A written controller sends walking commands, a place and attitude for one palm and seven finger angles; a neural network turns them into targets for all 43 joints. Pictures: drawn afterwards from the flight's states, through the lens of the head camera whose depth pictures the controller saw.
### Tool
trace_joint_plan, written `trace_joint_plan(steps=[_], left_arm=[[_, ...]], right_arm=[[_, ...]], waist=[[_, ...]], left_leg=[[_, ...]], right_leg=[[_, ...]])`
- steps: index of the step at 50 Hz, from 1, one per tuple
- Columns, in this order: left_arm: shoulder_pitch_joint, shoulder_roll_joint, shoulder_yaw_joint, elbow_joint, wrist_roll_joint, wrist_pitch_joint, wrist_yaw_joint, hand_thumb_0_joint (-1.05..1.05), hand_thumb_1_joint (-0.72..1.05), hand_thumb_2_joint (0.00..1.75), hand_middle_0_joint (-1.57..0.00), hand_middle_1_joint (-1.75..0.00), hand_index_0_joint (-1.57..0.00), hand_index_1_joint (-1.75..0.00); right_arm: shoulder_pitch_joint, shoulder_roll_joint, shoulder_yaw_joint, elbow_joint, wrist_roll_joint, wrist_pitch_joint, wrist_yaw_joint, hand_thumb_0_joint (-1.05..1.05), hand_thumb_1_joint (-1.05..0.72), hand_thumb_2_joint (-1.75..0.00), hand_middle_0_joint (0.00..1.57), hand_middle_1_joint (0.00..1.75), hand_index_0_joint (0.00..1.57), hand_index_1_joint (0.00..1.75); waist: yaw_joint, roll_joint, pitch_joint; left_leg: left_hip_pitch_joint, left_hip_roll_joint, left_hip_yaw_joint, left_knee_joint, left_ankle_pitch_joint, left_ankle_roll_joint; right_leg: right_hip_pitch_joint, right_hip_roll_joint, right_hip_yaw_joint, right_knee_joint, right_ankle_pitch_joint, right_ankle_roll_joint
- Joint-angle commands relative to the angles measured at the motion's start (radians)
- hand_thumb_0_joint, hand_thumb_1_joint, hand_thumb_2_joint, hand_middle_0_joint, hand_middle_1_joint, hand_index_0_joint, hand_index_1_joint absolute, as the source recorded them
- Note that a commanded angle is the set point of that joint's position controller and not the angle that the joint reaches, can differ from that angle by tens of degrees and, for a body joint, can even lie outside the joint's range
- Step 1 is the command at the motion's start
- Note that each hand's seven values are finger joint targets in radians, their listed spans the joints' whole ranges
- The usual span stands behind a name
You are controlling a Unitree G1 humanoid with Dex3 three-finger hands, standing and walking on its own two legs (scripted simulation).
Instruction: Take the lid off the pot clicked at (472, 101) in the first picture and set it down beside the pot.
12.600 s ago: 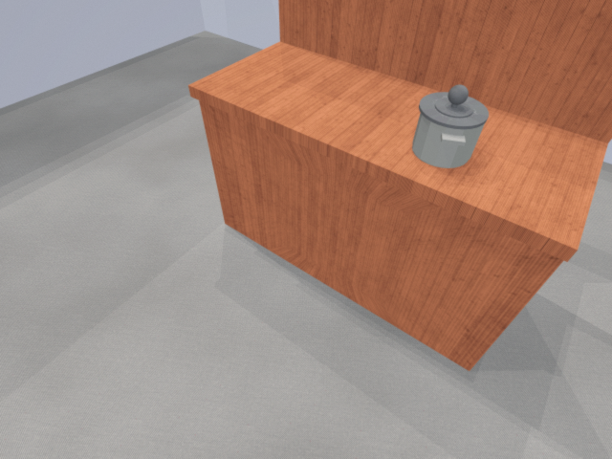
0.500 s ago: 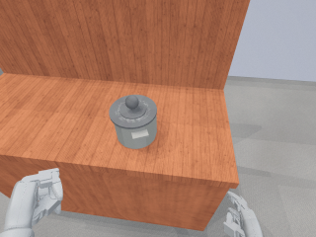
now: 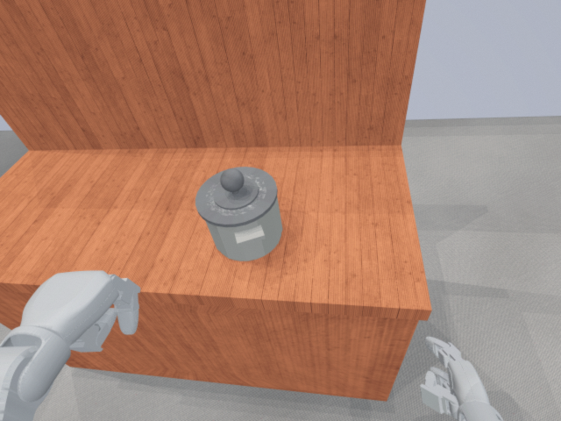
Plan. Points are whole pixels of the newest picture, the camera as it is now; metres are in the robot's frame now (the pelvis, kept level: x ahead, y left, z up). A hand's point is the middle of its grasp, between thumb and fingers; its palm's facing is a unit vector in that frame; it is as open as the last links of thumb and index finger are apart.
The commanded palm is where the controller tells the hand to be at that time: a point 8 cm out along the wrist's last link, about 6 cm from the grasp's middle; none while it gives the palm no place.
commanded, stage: reach forward and open the fingers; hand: left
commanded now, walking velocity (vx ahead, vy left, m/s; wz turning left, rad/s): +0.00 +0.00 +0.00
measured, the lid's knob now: (232, 180) +0.51 +0.16 +0.06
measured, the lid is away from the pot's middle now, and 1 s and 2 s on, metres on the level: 0.00 0.00 0.00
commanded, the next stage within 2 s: move the open hand above the knob in 0.66 s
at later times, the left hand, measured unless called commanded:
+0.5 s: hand (107, 277) +0.25 +0.25 +0.13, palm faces -0.15 -0.02 -0.99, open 9.5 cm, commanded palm +0.23 +0.25 +0.19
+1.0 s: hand (127, 235) +0.30 +0.24 +0.15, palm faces -0.16 -0.03 -0.99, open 10.2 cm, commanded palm +0.28 +0.24 +0.21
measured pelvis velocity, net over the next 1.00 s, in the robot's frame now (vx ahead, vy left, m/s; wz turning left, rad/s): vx -0.02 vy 0.01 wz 0.02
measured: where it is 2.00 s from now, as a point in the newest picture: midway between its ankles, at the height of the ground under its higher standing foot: outside the picture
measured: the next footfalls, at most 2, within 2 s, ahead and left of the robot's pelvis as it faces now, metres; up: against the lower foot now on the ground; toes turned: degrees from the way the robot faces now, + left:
none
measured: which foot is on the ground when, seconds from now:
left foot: down 0.00-1.00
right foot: down 0.00-1.00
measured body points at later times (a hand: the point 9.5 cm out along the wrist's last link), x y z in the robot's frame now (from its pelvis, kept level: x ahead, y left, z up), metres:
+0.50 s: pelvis -0.02 +0.00 +0.00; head -0.02 -0.05 +0.45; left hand +0.25 +0.25 +0.18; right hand +0.19 -0.21 -0.10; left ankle -0.01 +0.09 -0.74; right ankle +0.00 -0.11 -0.74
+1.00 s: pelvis -0.02 +0.01 +0.00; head -0.01 -0.04 +0.45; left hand +0.30 +0.24 +0.20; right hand +0.20 -0.20 -0.10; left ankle -0.01 +0.09 -0.74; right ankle +0.00 -0.11 -0.74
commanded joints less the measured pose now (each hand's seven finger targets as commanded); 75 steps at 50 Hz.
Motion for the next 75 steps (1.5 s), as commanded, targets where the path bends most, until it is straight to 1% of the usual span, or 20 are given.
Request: trace_joint_plan(steps=[1, 3, 5, 6, 10, 11, 15, 18, 34, 41, 43, 46, 50, 55, 58, 60, 63, 69, 71, 75], left_arm=[[-0.22, 0.211, 0.175, -0.136, -0.012, -0.056, 0.003, 0.0, 0.21, 1.18, -1.02, -0.68, -1.02, -0.68], [-0.227, 0.205, 0.169, -0.129, -0.018, -0.066, 0.005, 0.0, 0.15, 1.2, -1.0, -0.61, -1.0, -0.61], [-0.272, 0.272, 0.225, -0.109, 0.005, -0.058, 0.008, 0.0, 0.1, 1.21, -0.97, -0.54, -0.97, -0.54], [-0.311, 0.224, 0.169, -0.121, 0.0, -0.062, 0.006, 0.0, 0.07, 1.22, -0.96, -0.51, -0.96, -0.51], [-0.386, 0.279, 0.206, -0.089, 0.012, -0.043, 0.007, 0.0, -0.05, 1.26, -0.91, -0.36, -0.91, -0.36], [-0.413, 0.228, 0.148, -0.065, 0.007, -0.039, 0.002, 0.0, -0.08, 1.27, -0.9, -0.33, -0.9, -0.33], [-0.478, 0.286, 0.185, -0.067, 0.015, -0.023, -0.004, 0.0, -0.2, 1.33, -0.85, -0.19, -0.85, -0.19], [-0.522, 0.245, 0.13, -0.019, 0.012, -0.015, -0.016, 0.0, -0.29, 1.37, -0.81, -0.08, -0.81, -0.08], [-0.815, 0.287, 0.106, 0.037, 0.038, 0.037, -0.07, 0.0, -0.32, 1.43, -0.82, -0.08, -0.82, -0.08], [-0.892, 0.21, 0.009, 0.103, 0.035, 0.095, -0.115, 0.0, -0.32, 1.44, -0.82, -0.08, -0.82, -0.08], [-0.913, 0.255, 0.041, 0.097, 0.044, 0.103, -0.121, 0.0, -0.32, 1.44, -0.82, -0.08, -0.82, -0.08], [-0.978, 0.228, 0.001, 0.07, 0.052, 0.109, -0.134, 0.0, -0.32, 1.44, -0.82, -0.08, -0.82, -0.08], [-1.0, 0.257, 0.033, 0.153, 0.059, 0.129, -0.133, 0.0, -0.32, 1.44, -0.82, -0.08, -0.82, -0.08], [-1.044, 0.238, 0.006, 0.17, 0.062, 0.14, -0.136, 0.0, -0.32, 1.44, -0.82, -0.08, -0.82, -0.08], [-1.144, 0.176, -0.077, 0.192, 0.074, 0.146, -0.146, 0.0, -0.32, 1.44, -0.82, -0.08, -0.82, -0.08], [-1.115, 0.194, -0.047, 0.188, 0.067, 0.149, -0.138, 0.0, -0.32, 1.44, -0.82, -0.08, -0.82, -0.08], [-1.21, 0.178, -0.088, 0.278, 0.087, 0.157, -0.143, 0.0, -0.32, 1.44, -0.82, -0.08, -0.82, -0.08], [-1.316, 0.212, -0.075, 0.286, 0.092, 0.145, -0.144, 0.0, -0.32, 1.44, -0.82, -0.08, -0.82, -0.08], [-1.32, 0.168, -0.112, 0.308, 0.092, 0.146, -0.147, 0.0, -0.32, 1.44, -0.82, -0.08, -0.82, -0.08], [-1.308, 0.166, -0.101, 0.373, 0.086, 0.152, -0.136, 0.0, -0.32, 1.44, -0.82, -0.08, -0.82, -0.08]], right_arm=[[-0.121, -0.073, -0.037, -0.166, 0.008, -0.05, 0.001, 0.0, -0.9, -0.9, 0.2, 0.3, 0.2, 0.3], [-0.119, -0.075, -0.043, -0.167, 0.006, -0.051, 0.003, 0.0, -0.9, -0.9, 0.2, 0.3, 0.2, 0.3], [-0.151, -0.082, -0.037, -0.16, 0.007, -0.051, 0.008, 0.0, -0.9, -0.9, 0.2, 0.3, 0.2, 0.3], [-0.134, -0.076, -0.038, -0.167, 0.008, -0.052, 0.009, 0.0, -0.9, -0.9, 0.2, 0.3, 0.2, 0.3], [-0.167, -0.083, -0.033, -0.161, 0.012, -0.054, 0.013, 0.0, -0.9, -0.9, 0.2, 0.3, 0.2, 0.3], [-0.152, -0.078, -0.033, -0.162, 0.014, -0.053, 0.011, 0.0, -0.9, -0.9, 0.2, 0.3, 0.2, 0.3], [-0.177, -0.085, -0.03, -0.165, 0.016, -0.057, 0.016, 0.0, -0.9, -0.9, 0.2, 0.3, 0.2, 0.3], [-0.159, -0.081, -0.031, -0.157, 0.016, -0.055, 0.013, 0.0, -0.9, -0.9, 0.2, 0.3, 0.2, 0.3], [-0.168, -0.087, -0.02, -0.165, 0.024, -0.045, 0.019, 0.0, -0.9, -0.9, 0.2, 0.3, 0.2, 0.3], [-0.176, -0.086, -0.014, -0.172, 0.033, -0.039, 0.031, 0.0, -0.9, -0.9, 0.2, 0.3, 0.2, 0.3], [-0.17, -0.094, -0.02, -0.165, 0.032, -0.033, 0.029, 0.0, -0.9, -0.9, 0.2, 0.3, 0.2, 0.3], [-0.175, -0.082, -0.012, -0.168, 0.032, -0.037, 0.036, 0.0, -0.9, -0.9, 0.2, 0.3, 0.2, 0.3], [-0.162, -0.095, -0.017, -0.159, 0.039, -0.027, 0.038, 0.0, -0.9, -0.9, 0.2, 0.3, 0.2, 0.3], [-0.159, -0.092, -0.016, -0.161, 0.038, -0.027, 0.041, 0.0, -0.9, -0.9, 0.2, 0.3, 0.2, 0.3], [-0.162, -0.086, -0.011, -0.152, 0.039, -0.019, 0.04, 0.0, -0.9, -0.9, 0.2, 0.3, 0.2, 0.3], [-0.159, -0.091, -0.016, -0.162, 0.041, -0.024, 0.044, 0.0, -0.9, -0.9, 0.2, 0.3, 0.2, 0.3], [-0.145, -0.089, -0.011, -0.14, 0.044, -0.011, 0.037, 0.0, -0.9, -0.9, 0.2, 0.3, 0.2, 0.3], [-0.135, -0.092, -0.013, -0.141, 0.045, -0.014, 0.029, 0.0, -0.9, -0.9, 0.2, 0.3, 0.2, 0.3], [-0.129, -0.081, -0.008, -0.139, 0.045, -0.015, 0.034, 0.0, -0.9, -0.9, 0.2, 0.3, 0.2, 0.3], [-0.107, -0.099, -0.019, -0.134, 0.051, -0.008, 0.039, 0.0, -0.9, -0.9, 0.2, 0.3, 0.2, 0.3]], waist=[[-0.01, -0.088, -0.114], [-0.003, -0.075, -0.139], [0.008, -0.078, -0.151], [-0.006, -0.068, -0.166], [0.006, -0.058, -0.163], [-0.005, -0.064, -0.156], [0.004, -0.053, -0.172], [-0.002, -0.065, -0.15], [-0.005, -0.071, -0.205], [-0.019, -0.079, -0.226], [-0.016, -0.093, -0.235], [-0.021, -0.062, -0.277], [-0.026, -0.106, -0.228], [-0.027, -0.094, -0.272], [-0.038, -0.08, -0.266], [-0.036, -0.061, -0.291], [-0.048, -0.123, -0.258], [-0.045, -0.086, -0.34], [-0.052, -0.075, -0.372], [-0.058, -0.106, -0.319]], left_leg=[[0.045, 0.01, -0.069, -0.048, 0.261, 0.012], [0.061, 0.007, -0.068, -0.05, 0.263, 0.012], [0.059, 0.003, -0.072, -0.051, 0.249, 0.009], [0.056, 0.002, -0.064, -0.054, 0.241, 0.009], [0.052, 0.0, -0.074, -0.063, 0.216, 0.005], [0.04, 0.003, -0.067, -0.072, 0.202, 0.004], [0.047, 0.002, -0.076, -0.076, 0.188, 0.003], [0.035, 0.007, -0.078, -0.095, 0.157, 0.001], [0.044, 0.008, -0.096, -0.096, 0.177, -0.001], [0.051, -0.001, -0.092, -0.082, 0.205, 0.001], [0.051, 0.0, -0.093, -0.076, 0.216, 0.001], [0.084, 0.0, -0.104, -0.069, 0.268, 0.0], [0.049, 0.001, -0.099, -0.06, 0.226, -0.001], [0.067, -0.005, -0.102, -0.043, 0.275, 0.002], [0.062, -0.006, -0.103, -0.056, 0.263, -0.003], [0.083, -0.008, -0.104, -0.036, 0.293, 0.003], [0.046, -0.007, -0.1, -0.054, 0.233, 0.0], [0.067, -0.014, -0.097, -0.038, 0.285, 0.005], [0.093, -0.014, -0.102, -0.027, 0.346, 0.004], [0.062, -0.011, -0.102, -0.021, 0.333, 0.004]], right_leg=[[0.055, -0.009, 0.072, -0.072, 0.187, 0.004], [0.057, -0.011, 0.073, -0.078, 0.19, 0.004], [0.055, -0.002, 0.093, -0.081, 0.173, -0.005], [0.075, -0.013, 0.075, -0.074, 0.163, 0.001], [0.06, -0.003, 0.086, -0.08, 0.127, -0.009], [0.067, -0.011, 0.068, -0.077, 0.108, -0.004], [0.068, -0.003, 0.081, -0.076, 0.094, -0.01], [0.05, -0.01, 0.059, -0.081, 0.058, -0.005], [0.053, -0.01, 0.049, -0.049, 0.072, -0.016], [0.045, -0.007, 0.043, -0.032, 0.101, -0.017], [0.053, -0.008, 0.047, -0.03, 0.12, -0.016], [0.058, -0.008, 0.043, -0.013, 0.148, -0.019], [0.039, -0.002, 0.047, -0.01, 0.134, -0.023], [0.055, -0.003, 0.05, 0.002, 0.181, -0.025], [0.039, -0.01, 0.04, 0.0, 0.168, -0.021], [0.043, -0.006, 0.047, 0.009, 0.189, -0.027], [0.03, -0.008, 0.04, 0.0, 0.152, -0.02], [0.068, -0.016, 0.051, 0.018, 0.211, -0.023], [0.069, -0.013, 0.047, 0.027, 0.237, -0.023], [0.05, -0.011, 0.045, 0.028, 0.251, -0.026]])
